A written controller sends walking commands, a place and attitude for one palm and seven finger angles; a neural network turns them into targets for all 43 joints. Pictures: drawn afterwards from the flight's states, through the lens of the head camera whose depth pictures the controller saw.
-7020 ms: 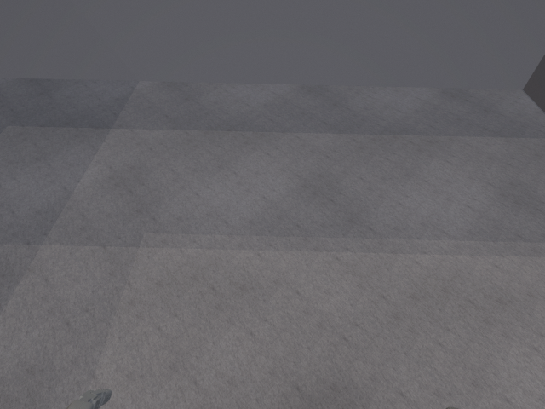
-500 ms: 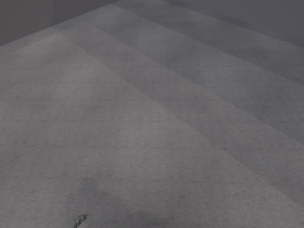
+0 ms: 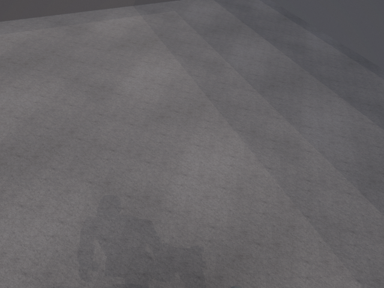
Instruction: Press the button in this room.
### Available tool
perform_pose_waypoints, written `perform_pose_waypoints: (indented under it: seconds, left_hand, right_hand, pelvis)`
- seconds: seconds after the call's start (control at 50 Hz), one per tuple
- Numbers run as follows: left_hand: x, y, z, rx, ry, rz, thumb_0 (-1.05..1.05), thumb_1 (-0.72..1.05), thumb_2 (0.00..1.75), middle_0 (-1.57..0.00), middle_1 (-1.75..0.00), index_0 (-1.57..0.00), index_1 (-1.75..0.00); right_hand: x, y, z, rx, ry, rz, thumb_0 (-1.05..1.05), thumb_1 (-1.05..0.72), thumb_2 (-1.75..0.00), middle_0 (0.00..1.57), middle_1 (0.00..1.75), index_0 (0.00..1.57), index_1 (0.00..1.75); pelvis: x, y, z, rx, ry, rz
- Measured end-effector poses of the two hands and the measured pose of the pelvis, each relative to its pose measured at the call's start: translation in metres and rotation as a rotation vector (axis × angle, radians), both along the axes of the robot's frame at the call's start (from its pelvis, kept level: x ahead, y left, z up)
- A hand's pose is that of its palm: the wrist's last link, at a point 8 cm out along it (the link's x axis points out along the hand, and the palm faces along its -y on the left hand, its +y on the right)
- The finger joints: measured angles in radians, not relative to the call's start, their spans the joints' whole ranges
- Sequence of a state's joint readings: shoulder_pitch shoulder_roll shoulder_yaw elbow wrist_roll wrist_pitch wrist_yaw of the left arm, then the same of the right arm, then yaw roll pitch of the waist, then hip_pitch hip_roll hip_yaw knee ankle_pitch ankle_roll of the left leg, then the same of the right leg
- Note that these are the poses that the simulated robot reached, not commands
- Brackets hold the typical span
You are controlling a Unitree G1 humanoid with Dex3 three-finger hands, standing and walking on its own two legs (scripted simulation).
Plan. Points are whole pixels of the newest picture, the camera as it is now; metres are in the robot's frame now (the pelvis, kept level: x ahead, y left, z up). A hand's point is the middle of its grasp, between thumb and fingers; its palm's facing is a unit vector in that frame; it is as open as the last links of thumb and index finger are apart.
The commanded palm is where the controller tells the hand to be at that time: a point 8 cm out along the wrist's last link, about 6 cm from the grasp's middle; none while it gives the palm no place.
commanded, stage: turn or walk to find it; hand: left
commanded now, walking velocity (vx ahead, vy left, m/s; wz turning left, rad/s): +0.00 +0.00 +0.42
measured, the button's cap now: out of the picture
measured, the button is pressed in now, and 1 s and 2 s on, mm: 0 0 0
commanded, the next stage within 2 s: none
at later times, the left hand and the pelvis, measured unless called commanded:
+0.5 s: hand out of the picture +0.03 +0.16 -0.13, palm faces +0.22 -0.93 -0.29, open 7.3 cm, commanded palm none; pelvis -0.03 -0.05 +0.01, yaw +13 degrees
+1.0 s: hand out of the picture -0.14 +0.20 -0.17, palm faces +0.47 -0.85 -0.23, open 7.4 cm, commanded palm none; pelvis -0.07 -0.01 +0.01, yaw +26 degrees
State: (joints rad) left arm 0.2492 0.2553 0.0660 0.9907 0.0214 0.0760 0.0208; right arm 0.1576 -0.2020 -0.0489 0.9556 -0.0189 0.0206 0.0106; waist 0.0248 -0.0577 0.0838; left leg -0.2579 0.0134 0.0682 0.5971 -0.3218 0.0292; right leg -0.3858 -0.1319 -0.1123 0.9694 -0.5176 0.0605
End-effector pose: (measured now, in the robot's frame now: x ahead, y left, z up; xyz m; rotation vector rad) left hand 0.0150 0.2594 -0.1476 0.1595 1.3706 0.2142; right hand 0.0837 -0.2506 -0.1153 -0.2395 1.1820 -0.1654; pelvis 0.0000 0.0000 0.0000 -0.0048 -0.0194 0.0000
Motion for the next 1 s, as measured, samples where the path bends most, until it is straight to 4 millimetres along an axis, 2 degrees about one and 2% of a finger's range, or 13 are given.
perform_pose_waypoints:
  seconds: [0.1,0.2,0.32,0.4,0.56,0.68,0.78,0.9,0.94,1.0]
  left_hand:
    - [0.004,0.011,0.015,0.007,-0.045,0.023,0.00,0.91,0.90,-0.20,-0.30,-0.20,-0.30]
    - [0.016,0.010,0.026,0.028,-0.117,0.034,0.00,0.91,0.90,-0.20,-0.30,-0.20,-0.30]
    - [0.032,-0.011,0.037,0.054,-0.201,0.035,0.00,0.91,0.90,-0.20,-0.30,-0.20,-0.30]
    - [0.028,-0.033,0.040,0.084,-0.248,0.044,0.00,0.91,0.90,-0.20,-0.30,-0.20,-0.30]
    - [-0.026,-0.063,0.050,0.082,-0.195,0.144,0.00,0.90,0.90,-0.20,-0.30,-0.21,-0.30]
    - [-0.069,-0.070,0.040,0.057,-0.143,0.234,0.00,0.90,0.90,-0.20,-0.30,-0.21,-0.30]
    - [-0.113,-0.063,0.025,0.029,-0.090,0.316,0.00,0.91,0.90,-0.21,-0.30,-0.21,-0.30]
    - [-0.170,-0.039,-0.002,-0.004,-0.015,0.414,0.00,0.91,0.90,-0.20,-0.30,-0.21,-0.30]
    - [-0.180,-0.033,-0.001,-0.007,0.011,0.428,0.00,0.91,0.90,-0.20,-0.30,-0.20,-0.30]
    - [-0.184,-0.024,0.007,-0.006,-0.001,0.447,0.00,0.91,0.90,-0.20,-0.30,-0.20,-0.30]
  right_hand:
    - [0.008,0.017,0.008,0.013,-0.019,0.042,0.01,-0.91,-0.90,0.20,0.30,0.20,0.30]
    - [0.003,0.022,0.002,0.043,-0.005,0.064,0.01,-0.91,-0.90,0.20,0.30,0.20,0.30]
    - [-0.019,0.005,-0.014,0.077,0.052,0.068,0.01,-0.91,-0.90,0.20,0.30,0.20,0.30]
    - [-0.030,-0.017,-0.033,0.100,0.092,0.071,0.01,-0.91,-0.90,0.20,0.30,0.20,0.30]
    - [-0.033,-0.045,-0.030,0.087,0.154,0.132,0.01,-0.91,-0.90,0.20,0.30,0.20,0.29]
    - [-0.026,-0.045,-0.023,0.048,0.191,0.204,0.01,-0.91,-0.90,0.20,0.30,0.19,0.29]
    - [-0.003,-0.020,-0.017,0.016,0.164,0.295,0.01,-0.91,-0.90,0.19,0.30,0.19,0.29]
    - [0.028,0.031,-0.008,-0.004,0.032,0.406,0.01,-0.91,-0.90,0.20,0.30,0.19,0.29]
    - [0.031,0.045,0.000,0.000,-0.001,0.427,0.01,-0.91,-0.90,0.20,0.30,0.20,0.29]
    - [0.031,0.060,0.008,0.003,-0.017,0.454,0.01,-0.91,-0.90,0.20,0.30,0.20,0.29]
  pelvis:
    - [-0.003,0.007,0.010,-0.015,0.006,0.037]
    - [-0.008,0.004,0.013,-0.010,0.009,0.078]
    - [-0.017,-0.015,0.009,0.007,0.011,0.129]
    - [-0.023,-0.034,0.000,0.023,0.012,0.161]
    - [-0.030,-0.051,0.011,0.042,-0.003,0.255]
    - [-0.037,-0.051,0.011,0.038,0.004,0.321]
    - [-0.047,-0.040,0.007,0.025,0.011,0.370]
    - [-0.064,-0.017,-0.005,0.012,0.005,0.415]
    - [-0.067,-0.013,0.000,0.002,0.002,0.422]
    - [-0.071,-0.007,0.007,-0.017,0.001,0.447]
